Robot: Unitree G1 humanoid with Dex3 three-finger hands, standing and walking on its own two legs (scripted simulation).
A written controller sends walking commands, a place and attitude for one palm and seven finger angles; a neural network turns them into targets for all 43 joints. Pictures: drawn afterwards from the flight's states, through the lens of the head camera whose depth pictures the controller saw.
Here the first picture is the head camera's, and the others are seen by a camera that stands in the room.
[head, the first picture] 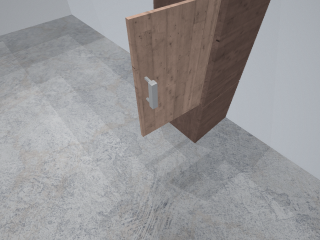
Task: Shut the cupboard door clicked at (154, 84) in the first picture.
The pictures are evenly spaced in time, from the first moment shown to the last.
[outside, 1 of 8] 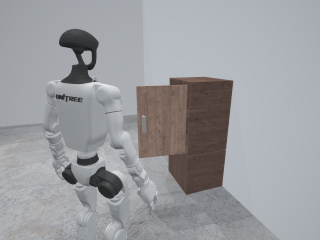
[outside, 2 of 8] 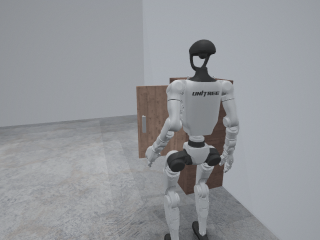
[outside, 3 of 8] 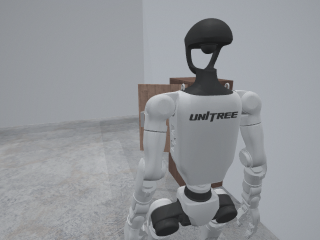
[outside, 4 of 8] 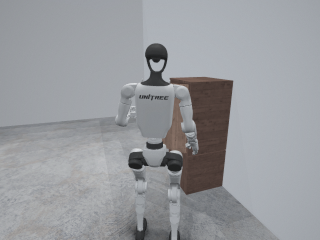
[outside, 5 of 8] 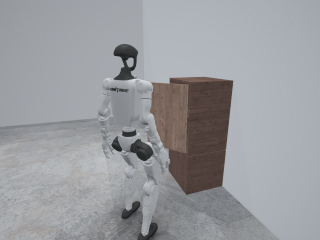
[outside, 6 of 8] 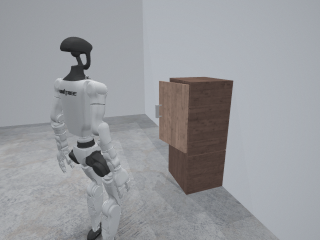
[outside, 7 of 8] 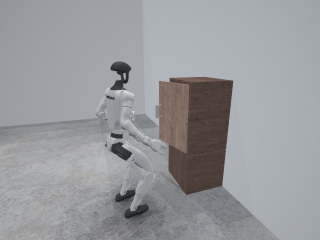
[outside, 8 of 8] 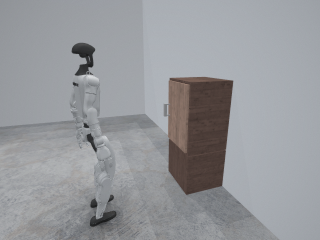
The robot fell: no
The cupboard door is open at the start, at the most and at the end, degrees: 84 84 0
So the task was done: yes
